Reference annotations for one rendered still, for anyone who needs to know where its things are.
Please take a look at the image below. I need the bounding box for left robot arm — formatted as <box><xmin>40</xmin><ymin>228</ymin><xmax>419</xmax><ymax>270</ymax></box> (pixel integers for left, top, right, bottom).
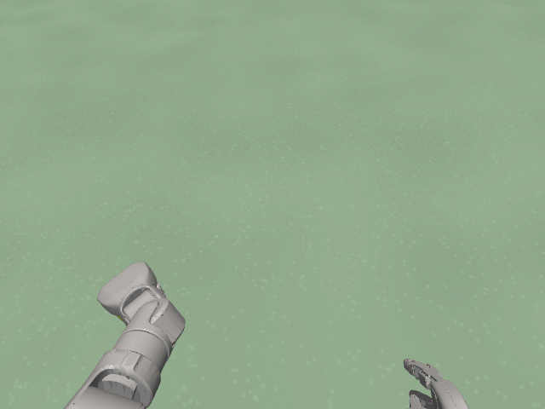
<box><xmin>64</xmin><ymin>284</ymin><xmax>186</xmax><ymax>409</ymax></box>

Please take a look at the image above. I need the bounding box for left robot hand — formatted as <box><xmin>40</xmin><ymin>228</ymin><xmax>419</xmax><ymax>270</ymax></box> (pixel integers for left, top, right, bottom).
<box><xmin>97</xmin><ymin>262</ymin><xmax>166</xmax><ymax>316</ymax></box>

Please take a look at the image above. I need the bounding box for right robot hand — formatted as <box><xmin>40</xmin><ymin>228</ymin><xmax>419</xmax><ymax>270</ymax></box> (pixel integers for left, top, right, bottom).
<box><xmin>404</xmin><ymin>359</ymin><xmax>469</xmax><ymax>409</ymax></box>

